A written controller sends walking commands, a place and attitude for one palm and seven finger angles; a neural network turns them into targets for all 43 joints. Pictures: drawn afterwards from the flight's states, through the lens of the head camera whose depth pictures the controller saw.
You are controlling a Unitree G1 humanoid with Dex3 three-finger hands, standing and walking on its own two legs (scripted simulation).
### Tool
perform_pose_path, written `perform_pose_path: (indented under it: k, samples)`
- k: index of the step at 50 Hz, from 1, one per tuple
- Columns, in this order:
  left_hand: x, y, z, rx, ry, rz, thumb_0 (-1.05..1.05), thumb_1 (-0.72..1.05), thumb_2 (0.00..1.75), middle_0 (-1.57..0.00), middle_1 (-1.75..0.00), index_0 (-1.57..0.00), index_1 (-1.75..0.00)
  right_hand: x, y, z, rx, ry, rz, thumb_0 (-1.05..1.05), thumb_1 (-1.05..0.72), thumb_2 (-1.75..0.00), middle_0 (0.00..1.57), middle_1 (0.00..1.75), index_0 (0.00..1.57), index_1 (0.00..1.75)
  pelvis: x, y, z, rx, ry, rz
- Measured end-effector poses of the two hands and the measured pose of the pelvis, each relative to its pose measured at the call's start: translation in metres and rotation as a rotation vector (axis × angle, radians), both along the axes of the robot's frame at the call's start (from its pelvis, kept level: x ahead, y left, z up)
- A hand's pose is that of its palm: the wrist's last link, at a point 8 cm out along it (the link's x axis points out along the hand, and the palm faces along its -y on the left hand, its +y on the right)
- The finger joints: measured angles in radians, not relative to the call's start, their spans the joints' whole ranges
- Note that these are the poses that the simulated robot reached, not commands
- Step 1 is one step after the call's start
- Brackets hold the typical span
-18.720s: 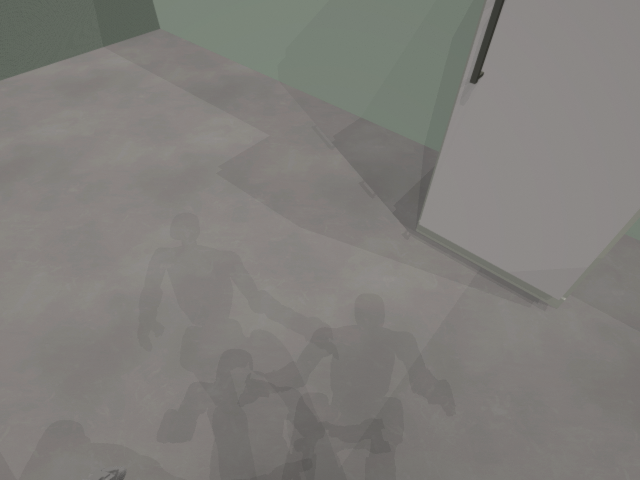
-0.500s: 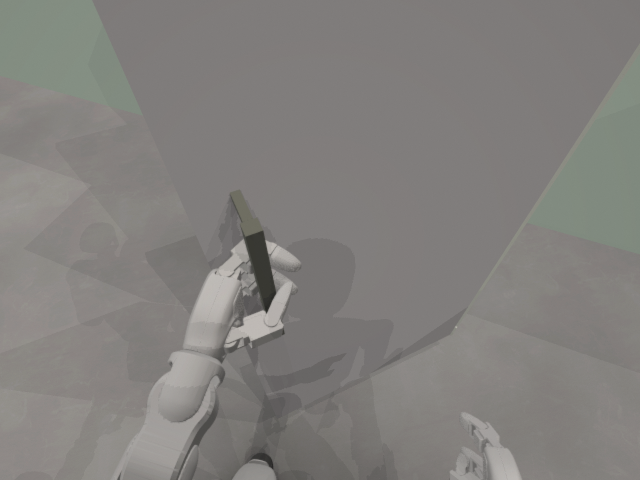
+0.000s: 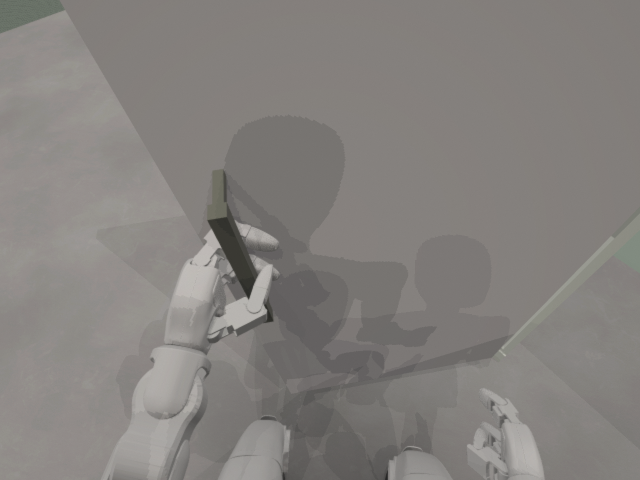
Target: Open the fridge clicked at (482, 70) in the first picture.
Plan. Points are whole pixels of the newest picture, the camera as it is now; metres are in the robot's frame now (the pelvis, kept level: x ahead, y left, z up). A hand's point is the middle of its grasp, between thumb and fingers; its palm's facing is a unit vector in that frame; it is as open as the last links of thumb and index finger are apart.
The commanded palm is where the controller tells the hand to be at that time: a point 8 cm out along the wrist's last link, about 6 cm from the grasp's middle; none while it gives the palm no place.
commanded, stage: walk backward, drawing the door open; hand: left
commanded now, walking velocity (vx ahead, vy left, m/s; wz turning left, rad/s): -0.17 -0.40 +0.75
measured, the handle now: (246, 260) +0.33 +0.10 +0.10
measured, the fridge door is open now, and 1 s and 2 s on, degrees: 61 74 75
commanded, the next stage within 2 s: stop walking and hold the door back in 0.26 s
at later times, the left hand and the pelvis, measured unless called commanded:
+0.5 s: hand (316, 406) +0.18 +0.01 +0.10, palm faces +0.50 -0.81 -0.30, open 5.7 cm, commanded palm +0.16 +0.07 +0.10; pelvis -0.03 -0.24 +0.01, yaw +22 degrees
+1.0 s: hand (312, 387) +0.19 +0.02 +0.11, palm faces +0.61 -0.75 -0.25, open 5.3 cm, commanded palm +0.15 +0.07 +0.10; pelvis -0.10 -0.35 +0.02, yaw +27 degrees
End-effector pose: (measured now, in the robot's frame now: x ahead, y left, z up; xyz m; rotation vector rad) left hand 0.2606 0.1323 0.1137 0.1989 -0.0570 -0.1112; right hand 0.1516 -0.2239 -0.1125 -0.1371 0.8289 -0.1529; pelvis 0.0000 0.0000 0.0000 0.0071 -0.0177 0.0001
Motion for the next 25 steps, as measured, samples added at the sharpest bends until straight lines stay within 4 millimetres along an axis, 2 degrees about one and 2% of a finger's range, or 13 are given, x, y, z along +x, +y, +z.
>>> perform_pose_path:
  k: [4,7,10,15,20,25]
  samples:
    - [-0.021,-0.009,0.001,-0.001,0.022,0.061,-0.01,0.7,0.81,-0.46,-1.4,-0.35,-1.4,0.0,-0.022,0.012,-0.018,-0.019,0.034,0.01,-0.91,-0.9,0.21,0.3,0.21,0.3,-0.011,-0.027,0.008,0.019,0.01,0.071]
    - [-0.035,-0.016,-0.003,-0.026,-0.038,0.096,0.0,0.7,0.82,-0.46,-1.4,-0.35,-1.4,0.005,-0.038,0.015,-0.048,-0.089,0.086,0.01,-0.91,-0.9,0.21,0.3,0.21,0.3,-0.019,-0.049,-0.006,-0.006,0.038,0.119]
    - [-0.049,-0.025,-0.004,-0.01,-0.067,0.166,-0.01,0.69,0.83,-0.46,-1.4,-0.35,-1.41,0.002,-0.055,0.019,-0.06,-0.055,0.171,0.01,-0.91,-0.9,0.21,0.3,0.2,0.3,-0.03,-0.085,-0.002,0.015,0.007,0.165]
    - [-0.079,-0.044,0.001,0.002,0.006,0.334,0.0,0.71,0.82,-0.46,-1.4,-0.34,-1.41,0.004,-0.097,0.023,-0.044,0.013,0.298,0.01,-0.91,-0.9,0.21,0.3,0.21,0.3,-0.032,-0.143,0.014,-0.041,0.008,0.246]
    - [-0.107,-0.068,0.001,0.055,-0.002,0.538,-0.01,0.72,0.84,-0.46,-1.4,-0.32,-1.4,0.029,-0.148,0.003,-0.018,0.026,0.356,0.01,-0.9,-0.9,0.21,0.3,0.21,0.3,-0.024,-0.206,0.002,-0.041,0.025,0.325]
    - [-0.125,-0.086,0.004,0.094,0.056,0.667,-0.03,0.7,0.84,-0.46,-1.4,-0.34,-1.41,0.055,-0.188,0.003,-0.057,0.021,0.405,0.01,-0.91,-0.9,0.21,0.3,0.21,0.3,-0.028,-0.245,0.013,0.03,0.022,0.385]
